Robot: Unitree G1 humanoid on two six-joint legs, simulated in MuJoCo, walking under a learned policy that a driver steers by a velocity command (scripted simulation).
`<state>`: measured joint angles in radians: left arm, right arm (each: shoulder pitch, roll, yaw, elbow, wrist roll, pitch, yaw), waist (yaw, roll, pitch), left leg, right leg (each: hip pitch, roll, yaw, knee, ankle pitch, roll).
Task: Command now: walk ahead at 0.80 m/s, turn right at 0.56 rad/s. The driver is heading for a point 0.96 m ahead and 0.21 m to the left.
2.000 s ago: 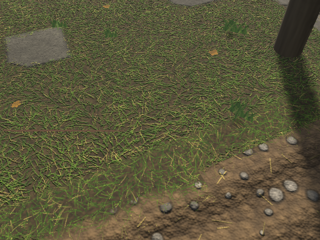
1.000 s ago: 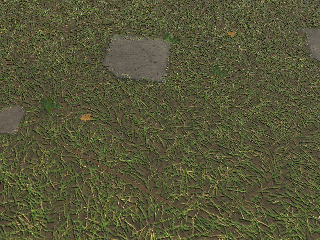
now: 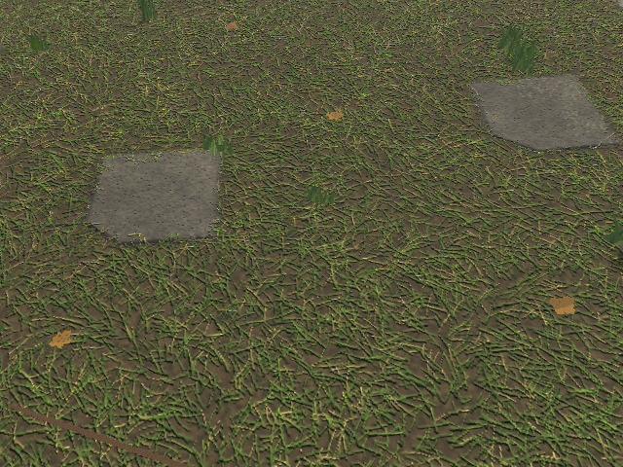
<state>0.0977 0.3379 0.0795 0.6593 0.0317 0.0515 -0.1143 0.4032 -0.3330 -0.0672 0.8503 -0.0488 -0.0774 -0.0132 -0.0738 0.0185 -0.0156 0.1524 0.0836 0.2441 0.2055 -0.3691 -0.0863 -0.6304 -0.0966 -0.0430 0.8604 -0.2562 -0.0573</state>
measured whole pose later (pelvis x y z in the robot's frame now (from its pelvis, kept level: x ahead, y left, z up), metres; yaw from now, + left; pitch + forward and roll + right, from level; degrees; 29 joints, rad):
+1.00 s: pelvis +0.82 -0.04 -0.02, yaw +38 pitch +3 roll -1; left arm 0.01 0.27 -0.02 0.60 0.06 -0.09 0.02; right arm 0.40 -0.37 -0.10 0.85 0.01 -0.07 0.01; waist -0.10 0.02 0.04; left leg -0.12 -0.15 -0.23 0.98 -0.49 0.13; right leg -0.52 -0.04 0.04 0.61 -0.16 0.05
